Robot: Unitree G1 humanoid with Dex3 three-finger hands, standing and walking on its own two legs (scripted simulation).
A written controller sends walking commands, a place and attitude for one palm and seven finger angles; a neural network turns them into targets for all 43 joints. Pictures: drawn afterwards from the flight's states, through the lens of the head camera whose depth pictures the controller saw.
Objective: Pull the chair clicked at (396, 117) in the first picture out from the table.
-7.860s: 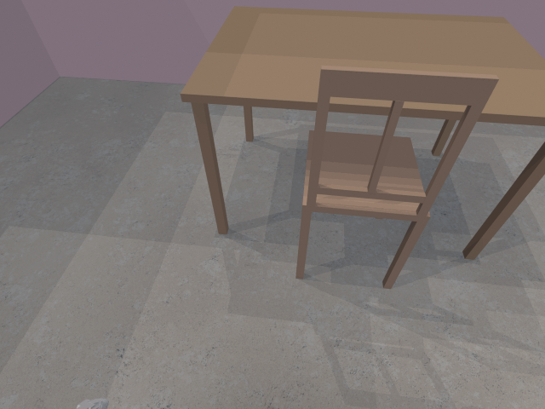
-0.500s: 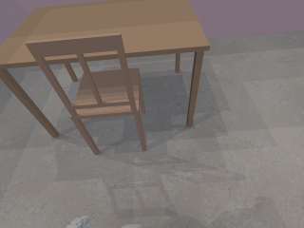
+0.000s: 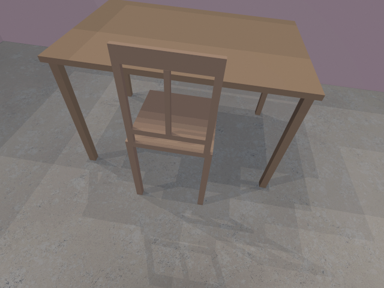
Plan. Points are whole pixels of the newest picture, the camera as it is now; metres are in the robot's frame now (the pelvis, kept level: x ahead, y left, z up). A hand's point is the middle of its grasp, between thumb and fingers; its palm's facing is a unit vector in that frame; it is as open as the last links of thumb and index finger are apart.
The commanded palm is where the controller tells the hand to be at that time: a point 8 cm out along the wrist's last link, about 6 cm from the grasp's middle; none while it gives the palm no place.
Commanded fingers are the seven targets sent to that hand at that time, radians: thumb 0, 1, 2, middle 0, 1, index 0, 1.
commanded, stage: take the last steps up to it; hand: left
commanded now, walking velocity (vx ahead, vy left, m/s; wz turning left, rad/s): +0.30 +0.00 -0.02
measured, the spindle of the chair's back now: (167, 105) +0.73 +0.16 -0.07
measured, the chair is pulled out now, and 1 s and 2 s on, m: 0.00 0.00 0.00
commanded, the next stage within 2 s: come to a stop and stand still in 0.46 s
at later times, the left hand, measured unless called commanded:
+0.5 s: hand (148, 226) +0.30 +0.15 -0.17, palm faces -0.01 -0.98 -0.21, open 7.4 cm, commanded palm none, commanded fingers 0.00 0.90 0.90 -0.20 -0.30 -0.20 -0.30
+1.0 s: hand (135, 231) +0.29 +0.18 -0.18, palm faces +0.02 -0.97 -0.24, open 7.4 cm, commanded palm none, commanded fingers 0.00 0.90 0.90 -0.20 -0.30 -0.20 -0.30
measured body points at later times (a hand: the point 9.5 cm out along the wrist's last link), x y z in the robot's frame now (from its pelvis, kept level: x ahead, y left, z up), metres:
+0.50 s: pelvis +0.19 -0.03 -0.02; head +0.21 -0.05 +0.43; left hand +0.30 +0.20 -0.15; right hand +0.08 -0.23 -0.18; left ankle +0.04 +0.09 -0.65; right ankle +0.26 -0.10 -0.74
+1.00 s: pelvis +0.25 -0.01 +0.00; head +0.29 -0.01 +0.44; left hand +0.29 +0.23 -0.16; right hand +0.34 -0.24 -0.15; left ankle +0.32 +0.11 -0.74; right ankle +0.20 -0.12 -0.68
